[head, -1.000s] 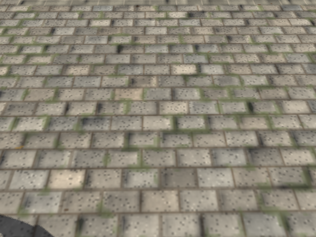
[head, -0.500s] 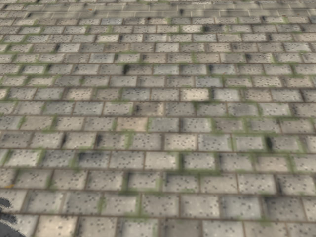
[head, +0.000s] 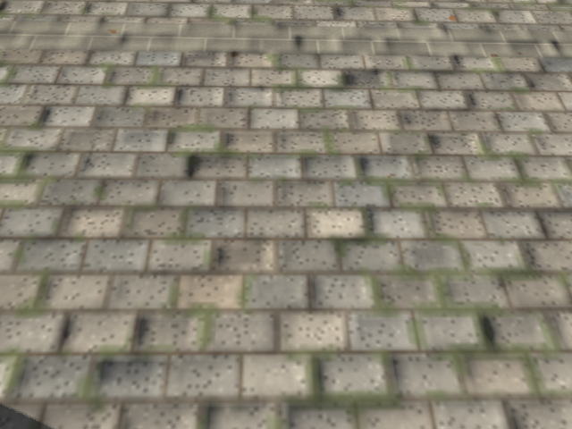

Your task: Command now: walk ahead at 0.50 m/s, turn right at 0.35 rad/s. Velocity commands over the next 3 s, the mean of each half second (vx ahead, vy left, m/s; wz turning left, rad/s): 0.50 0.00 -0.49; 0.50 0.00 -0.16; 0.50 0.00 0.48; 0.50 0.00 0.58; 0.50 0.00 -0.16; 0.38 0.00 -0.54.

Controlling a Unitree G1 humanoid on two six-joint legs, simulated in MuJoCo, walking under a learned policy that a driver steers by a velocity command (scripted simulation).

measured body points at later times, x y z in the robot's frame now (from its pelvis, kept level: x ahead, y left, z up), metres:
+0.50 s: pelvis +0.26 -0.07 -0.02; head +0.30 -0.09 +0.43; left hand +0.49 +0.14 -0.12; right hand +0.23 -0.35 -0.16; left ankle +0.11 +0.10 -0.64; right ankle +0.33 -0.16 -0.74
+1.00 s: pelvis +0.56 -0.12 -0.02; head +0.59 -0.13 +0.43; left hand +0.68 +0.14 -0.15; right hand +0.66 -0.42 -0.11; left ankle +0.69 -0.08 -0.74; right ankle +0.34 -0.16 -0.71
